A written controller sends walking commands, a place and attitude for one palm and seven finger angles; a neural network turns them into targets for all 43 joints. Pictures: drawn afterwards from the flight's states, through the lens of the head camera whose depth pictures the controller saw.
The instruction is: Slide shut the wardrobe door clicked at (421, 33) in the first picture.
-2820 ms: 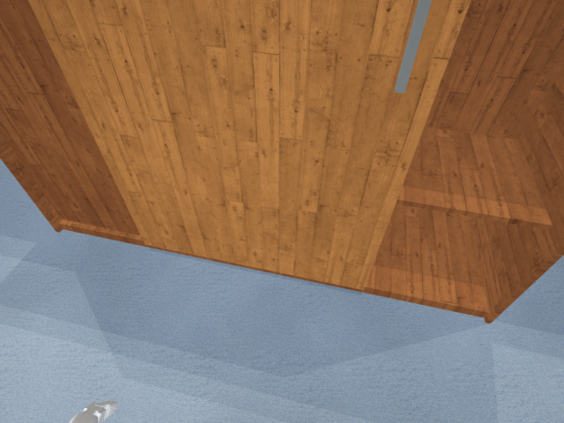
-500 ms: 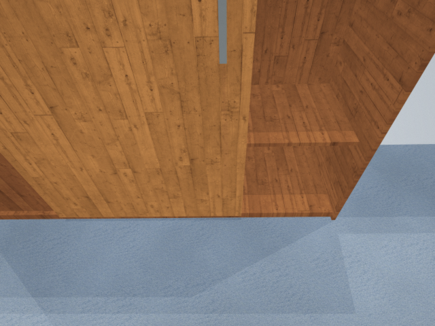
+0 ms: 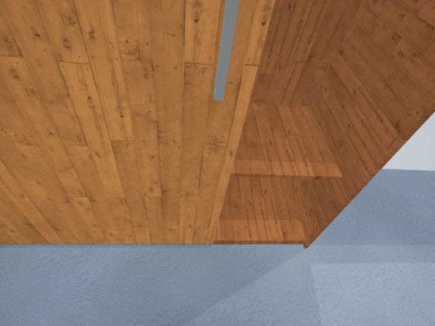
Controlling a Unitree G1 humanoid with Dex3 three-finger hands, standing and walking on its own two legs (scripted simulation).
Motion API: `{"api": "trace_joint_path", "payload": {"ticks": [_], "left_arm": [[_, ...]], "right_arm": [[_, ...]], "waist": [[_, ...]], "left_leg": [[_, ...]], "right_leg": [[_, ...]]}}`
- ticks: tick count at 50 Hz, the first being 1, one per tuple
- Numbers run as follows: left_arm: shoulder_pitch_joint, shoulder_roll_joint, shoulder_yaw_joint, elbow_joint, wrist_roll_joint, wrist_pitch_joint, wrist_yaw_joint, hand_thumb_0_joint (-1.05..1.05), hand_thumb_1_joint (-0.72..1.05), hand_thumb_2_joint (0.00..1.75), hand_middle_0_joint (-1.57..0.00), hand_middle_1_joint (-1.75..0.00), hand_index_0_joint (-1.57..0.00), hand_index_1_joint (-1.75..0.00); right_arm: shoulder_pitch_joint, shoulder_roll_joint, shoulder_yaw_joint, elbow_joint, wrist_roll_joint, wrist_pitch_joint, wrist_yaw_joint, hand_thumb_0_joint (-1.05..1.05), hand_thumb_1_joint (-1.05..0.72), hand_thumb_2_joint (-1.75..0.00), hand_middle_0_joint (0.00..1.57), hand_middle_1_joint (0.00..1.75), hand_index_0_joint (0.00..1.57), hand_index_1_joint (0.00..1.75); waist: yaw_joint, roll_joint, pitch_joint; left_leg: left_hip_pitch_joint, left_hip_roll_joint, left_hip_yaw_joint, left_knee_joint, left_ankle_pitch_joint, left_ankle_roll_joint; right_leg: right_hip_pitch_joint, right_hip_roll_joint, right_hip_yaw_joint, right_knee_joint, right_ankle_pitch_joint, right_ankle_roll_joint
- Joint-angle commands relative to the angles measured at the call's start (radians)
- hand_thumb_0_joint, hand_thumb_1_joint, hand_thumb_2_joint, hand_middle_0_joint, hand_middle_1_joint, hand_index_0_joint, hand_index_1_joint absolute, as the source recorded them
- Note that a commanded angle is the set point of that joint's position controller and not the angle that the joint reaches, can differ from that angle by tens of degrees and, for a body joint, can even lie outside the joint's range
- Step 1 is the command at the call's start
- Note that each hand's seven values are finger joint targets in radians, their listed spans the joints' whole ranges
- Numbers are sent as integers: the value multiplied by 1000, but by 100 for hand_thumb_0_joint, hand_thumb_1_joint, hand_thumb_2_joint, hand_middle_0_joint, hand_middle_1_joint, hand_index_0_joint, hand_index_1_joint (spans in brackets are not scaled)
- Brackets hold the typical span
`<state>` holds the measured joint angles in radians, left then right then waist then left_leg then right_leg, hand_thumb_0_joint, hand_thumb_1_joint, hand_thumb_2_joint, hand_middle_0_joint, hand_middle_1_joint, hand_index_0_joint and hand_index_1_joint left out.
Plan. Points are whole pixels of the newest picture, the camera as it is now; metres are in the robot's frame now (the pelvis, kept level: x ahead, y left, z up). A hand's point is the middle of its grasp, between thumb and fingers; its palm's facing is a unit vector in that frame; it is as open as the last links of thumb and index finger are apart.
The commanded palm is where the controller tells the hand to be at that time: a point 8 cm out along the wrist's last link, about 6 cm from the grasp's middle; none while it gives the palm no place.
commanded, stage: come to a stop and stand still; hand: left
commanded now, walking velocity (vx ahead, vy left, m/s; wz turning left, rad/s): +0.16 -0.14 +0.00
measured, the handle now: (224, 47) +0.54 +0.06 +0.25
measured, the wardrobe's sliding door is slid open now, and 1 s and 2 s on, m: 0.47 0.47 0.47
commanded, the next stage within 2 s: look again from close up in 1.84 s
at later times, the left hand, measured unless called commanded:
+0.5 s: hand (157, 309) +0.18 +0.12 -0.16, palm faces +0.00 -0.97 -0.26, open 7.4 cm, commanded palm none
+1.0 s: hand out of the picture +0.03 +0.19 -0.17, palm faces +0.12 -0.97 -0.19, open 7.4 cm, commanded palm none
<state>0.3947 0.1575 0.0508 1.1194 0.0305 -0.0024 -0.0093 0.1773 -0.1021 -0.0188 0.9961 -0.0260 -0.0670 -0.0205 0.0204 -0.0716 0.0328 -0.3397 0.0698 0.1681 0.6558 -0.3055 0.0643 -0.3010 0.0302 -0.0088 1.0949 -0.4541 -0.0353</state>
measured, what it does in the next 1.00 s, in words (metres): steps on the spot: right foot, then left foot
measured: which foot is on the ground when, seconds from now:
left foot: down 0.00-0.40, up 0.42-0.90, down 0.92-1.00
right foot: up 0.00-0.38, down 0.40-0.92, up 0.94-1.00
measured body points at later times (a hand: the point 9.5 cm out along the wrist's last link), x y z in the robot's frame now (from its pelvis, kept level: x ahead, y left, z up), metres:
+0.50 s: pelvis +0.10 -0.06 +0.00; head +0.15 -0.09 +0.44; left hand +0.18 +0.18 -0.14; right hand +0.07 -0.28 -0.18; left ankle +0.01 +0.07 -0.66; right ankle +0.14 -0.15 -0.73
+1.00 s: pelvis +0.03 +0.00 +0.02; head +0.01 +0.03 +0.46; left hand +0.02 +0.25 -0.15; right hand +0.07 -0.24 -0.12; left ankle +0.00 +0.10 -0.73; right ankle +0.11 -0.15 -0.70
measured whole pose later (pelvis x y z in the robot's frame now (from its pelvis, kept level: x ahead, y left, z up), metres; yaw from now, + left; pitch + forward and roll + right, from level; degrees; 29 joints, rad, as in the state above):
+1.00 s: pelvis +0.03 +0.00 +0.02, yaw +1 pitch -1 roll -1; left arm 0.31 0.22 0.08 1.07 0.03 0.07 0.02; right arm 0.29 -0.16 -0.02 1.02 -0.03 0.01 -0.02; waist 0.02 -0.05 -0.04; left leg -0.16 0.01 0.02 0.47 -0.30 0.02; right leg -0.44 -0.02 0.00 0.70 -0.30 0.02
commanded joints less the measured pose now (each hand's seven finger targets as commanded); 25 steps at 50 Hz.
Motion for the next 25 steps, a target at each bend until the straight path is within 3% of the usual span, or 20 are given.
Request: {"api": "trace_joint_path", "payload": {"ticks": [1,3,7,10,14,16,17,18,19,20,21,22,23,24,25], "left_arm": [[19,47,22,-74,9,-6,-7,0,90,90,-20,-30,-20,-30],[46,18,24,-67,7,9,-5,0,90,90,-20,-30,-20,-30],[12,22,23,-90,3,42,8,0,90,90,-20,-30,-20,-30],[-61,39,18,-123,0,48,16,0,90,90,-20,-30,-20,-30],[-169,62,11,-174,0,43,25,0,90,90,-20,-30,-20,-30],[-172,68,14,-184,-4,34,28,0,90,90,-20,-30,-20,-30],[-143,80,19,-180,-7,25,29,0,90,90,-20,-30,-20,-30],[-104,100,26,-167,-6,12,29,0,90,90,-20,-30,-20,-30],[-58,160,36,-155,-2,-8,32,0,90,90,-20,-30,-20,-30],[-34,252,53,-148,8,-19,46,0,90,90,-20,-30,-20,-30],[-29,259,50,-148,-8,-16,47,0,90,90,-20,-30,-20,-30],[-77,226,43,-159,-10,-11,52,0,90,90,-20,-30,-20,-30],[-112,215,47,-165,-8,-7,56,0,90,90,-20,-30,-20,-30],[-164,184,41,-175,-15,4,61,0,90,90,-20,-30,-20,-30],[-176,166,34,-179,-16,4,63,0,90,90,-20,-30,-20,-30]], "right_arm": [[162,-159,-32,30,4,-9,-29,0,-90,-90,20,30,20,30],[175,-137,-39,30,4,-14,-29,0,-90,-90,20,30,20,30],[173,-164,-30,34,9,4,-40,0,-90,-90,20,30,20,30],[187,-175,-35,42,7,23,-42,0,-90,-90,20,30,20,30],[206,-191,-60,49,-1,49,-39,0,-90,-90,20,30,20,30],[188,-207,-71,46,-5,58,-35,0,-90,-90,20,30,20,30],[176,-213,-75,43,-5,62,-33,0,-90,-90,20,30,20,30],[179,-210,-76,45,-1,66,-29,0,-90,-90,20,30,20,30],[216,-188,-75,44,6,71,-23,0,-90,-90,20,30,20,30],[283,-114,-64,32,18,74,-14,0,-90,-90,20,30,20,30],[285,-127,-73,27,26,84,-24,0,-90,-90,20,30,20,30],[258,-122,-75,30,25,96,-25,0,-90,-90,20,30,20,30],[241,-115,-71,32,21,102,-22,0,-90,-90,20,30,20,30],[218,-138,-78,37,21,115,-21,0,-90,-90,20,30,20,30],[179,-144,-77,34,16,119,-17,0,-90,-90,20,30,20,30]], "waist": [[-14,167,73],[-4,174,23],[9,203,5],[-11,247,24],[-52,294,44],[-45,311,10],[-26,301,-23],[-5,251,-55],[8,123,-116],[0,-169,-231],[0,-179,-294],[-11,-128,-237],[-10,-187,-225],[-22,-161,-164],[-16,-139,-116]], "left_leg": [[103,292,-313,-434,329,62],[103,233,-170,-405,442,50],[137,201,-82,-336,835,26],[167,190,-70,-298,904,42],[231,216,-110,-243,886,66],[260,230,-120,-200,860,58],[261,232,-131,-157,805,43],[249,203,-119,-84,704,13],[194,134,-95,62,454,-43],[-16,-25,-51,297,-200,-96],[-32,-85,-165,451,-394,-88],[-52,-63,-222,524,-338,-87],[-97,-67,-222,598,-300,-95],[-108,-55,-223,640,-235,-102],[-132,-53,-221,659,-192,-110]], "right_leg": [[-261,-108,48,159,166,37],[-231,-108,24,120,223,54],[-231,-87,-2,16,289,83],[-218,-74,-39,-120,273,86],[-192,-65,-63,-283,184,63],[-144,-68,-56,-368,165,47],[-84,-79,-39,-446,203,41],[4,-82,-45,-558,316,44],[132,-151,1,-679,640,43],[337,-403,267,-624,1210,-45],[323,-491,288,-618,1419,-117],[262,-466,207,-639,1305,-141],[254,-426,215,-643,1229,-135],[195,-386,177,-662,1111,-120],[158,-368,162,-666,1084,-115]]}}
